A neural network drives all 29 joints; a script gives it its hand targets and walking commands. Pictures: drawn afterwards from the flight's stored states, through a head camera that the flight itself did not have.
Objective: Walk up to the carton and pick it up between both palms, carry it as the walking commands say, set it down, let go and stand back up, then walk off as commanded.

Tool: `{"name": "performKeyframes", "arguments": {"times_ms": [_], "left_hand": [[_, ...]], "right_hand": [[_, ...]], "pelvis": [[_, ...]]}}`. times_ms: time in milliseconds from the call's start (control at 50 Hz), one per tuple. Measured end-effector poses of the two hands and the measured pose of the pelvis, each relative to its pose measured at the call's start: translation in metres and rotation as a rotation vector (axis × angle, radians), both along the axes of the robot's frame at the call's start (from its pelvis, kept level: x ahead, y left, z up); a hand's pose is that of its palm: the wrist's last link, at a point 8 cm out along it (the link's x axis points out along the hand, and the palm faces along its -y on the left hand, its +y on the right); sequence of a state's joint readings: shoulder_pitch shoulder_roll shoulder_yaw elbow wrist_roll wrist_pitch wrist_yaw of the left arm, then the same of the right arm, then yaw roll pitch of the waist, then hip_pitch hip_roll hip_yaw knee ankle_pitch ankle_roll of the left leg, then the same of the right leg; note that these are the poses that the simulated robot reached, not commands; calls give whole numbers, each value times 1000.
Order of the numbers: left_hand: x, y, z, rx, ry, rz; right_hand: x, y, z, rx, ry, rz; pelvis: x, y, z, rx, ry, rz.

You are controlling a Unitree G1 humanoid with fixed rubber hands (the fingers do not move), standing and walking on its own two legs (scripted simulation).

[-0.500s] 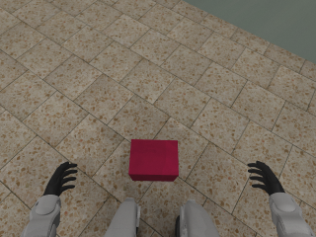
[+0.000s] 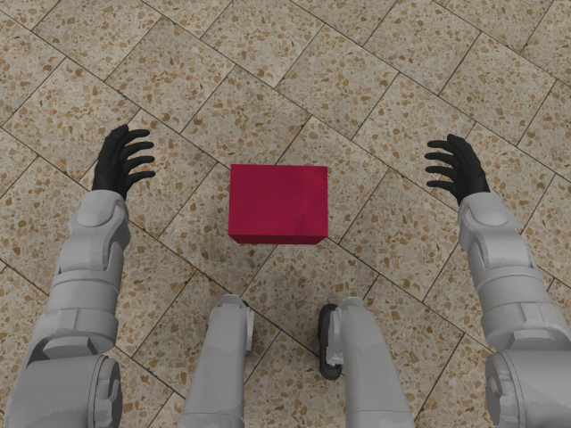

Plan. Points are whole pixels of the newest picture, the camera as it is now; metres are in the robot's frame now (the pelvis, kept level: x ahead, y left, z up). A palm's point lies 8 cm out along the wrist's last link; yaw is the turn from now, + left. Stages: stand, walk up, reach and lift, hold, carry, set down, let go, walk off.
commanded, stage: reach and lift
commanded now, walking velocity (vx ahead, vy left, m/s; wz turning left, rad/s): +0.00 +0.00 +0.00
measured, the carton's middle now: (278, 208) +0.48 +0.02 -0.54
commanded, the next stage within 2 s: none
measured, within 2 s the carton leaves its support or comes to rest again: neither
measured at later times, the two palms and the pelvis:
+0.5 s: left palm (148, 158) +0.48 +0.22 -0.14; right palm (439, 160) +0.48 -0.23 -0.14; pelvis +0.01 +0.00 -0.03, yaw -1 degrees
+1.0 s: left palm (188, 185) +0.47 +0.20 -0.29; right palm (403, 185) +0.48 -0.23 -0.28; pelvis -0.02 +0.00 -0.17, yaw -2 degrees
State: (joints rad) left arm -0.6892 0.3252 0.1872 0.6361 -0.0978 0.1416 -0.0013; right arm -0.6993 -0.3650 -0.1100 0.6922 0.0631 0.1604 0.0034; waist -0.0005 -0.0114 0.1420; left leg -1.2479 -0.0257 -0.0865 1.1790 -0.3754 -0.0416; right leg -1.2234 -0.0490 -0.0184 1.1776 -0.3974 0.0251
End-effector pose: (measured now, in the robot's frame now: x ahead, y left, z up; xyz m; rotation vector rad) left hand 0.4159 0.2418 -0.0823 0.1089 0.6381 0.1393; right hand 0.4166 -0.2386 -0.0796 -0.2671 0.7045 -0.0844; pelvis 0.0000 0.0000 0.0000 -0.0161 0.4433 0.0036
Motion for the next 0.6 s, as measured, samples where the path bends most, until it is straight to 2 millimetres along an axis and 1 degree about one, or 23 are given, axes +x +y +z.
{"name": "performKeyframes", "arguments": {"times_ms": [120, 200, 260, 340, 420, 520, 600], "left_hand": [[30, -9, -19, -15, -18, 4], [48, -15, -22, -27, -34, 18], [56, -19, -22, -48, -47, 30], [61, -21, -25, -75, -65, 56], [63, -22, -35, -73, -64, 58], [58, -21, -65, -67, -34, 60], [51, -21, -98, -68, -9, 68]], "right_hand": [[35, 9, -14, 29, -38, -7], [55, 15, -15, 43, -62, 3], [64, 17, -15, 50, -75, 12], [69, 13, -18, 57, -83, 0], [68, 10, -32, 65, -58, -11], [63, 9, -64, 79, -27, -15], [57, 9, -95, 84, -7, -16]], "pelvis": [[-1, 2, -9, -4, 84, -3], [2, 2, -10, -4, 114, -3], [6, 2, -10, -4, 135, -3], [11, 1, -12, -4, 175, -4], [13, 1, -16, -3, 218, -5], [11, -1, -30, -2, 286, -8], [6, -2, -49, -2, 323, -11]]}}
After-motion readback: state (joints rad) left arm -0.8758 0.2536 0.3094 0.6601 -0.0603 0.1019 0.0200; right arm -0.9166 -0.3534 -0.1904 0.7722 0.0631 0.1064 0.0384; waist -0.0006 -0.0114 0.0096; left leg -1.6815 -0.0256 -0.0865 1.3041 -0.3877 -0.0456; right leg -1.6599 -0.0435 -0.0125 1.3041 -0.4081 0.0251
